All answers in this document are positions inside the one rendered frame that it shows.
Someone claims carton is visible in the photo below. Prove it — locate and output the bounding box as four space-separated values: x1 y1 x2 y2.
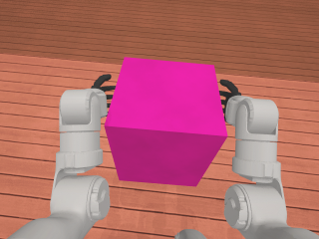
104 57 228 187

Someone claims robot left hand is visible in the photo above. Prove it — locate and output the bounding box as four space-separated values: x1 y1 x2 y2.
91 74 116 117

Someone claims right robot forearm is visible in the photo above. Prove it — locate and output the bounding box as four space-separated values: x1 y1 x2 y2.
225 96 287 219

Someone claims left robot forearm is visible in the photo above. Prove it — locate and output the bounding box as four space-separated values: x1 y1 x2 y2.
50 88 108 211

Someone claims right robot upper arm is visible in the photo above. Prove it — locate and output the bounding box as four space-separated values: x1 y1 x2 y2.
223 183 319 239

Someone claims right robot thigh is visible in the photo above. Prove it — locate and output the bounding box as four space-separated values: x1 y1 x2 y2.
174 229 206 239

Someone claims robot right hand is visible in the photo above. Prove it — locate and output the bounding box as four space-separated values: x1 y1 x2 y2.
219 79 241 122

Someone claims left robot upper arm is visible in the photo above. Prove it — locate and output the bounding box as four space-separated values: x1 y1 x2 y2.
7 175 111 239

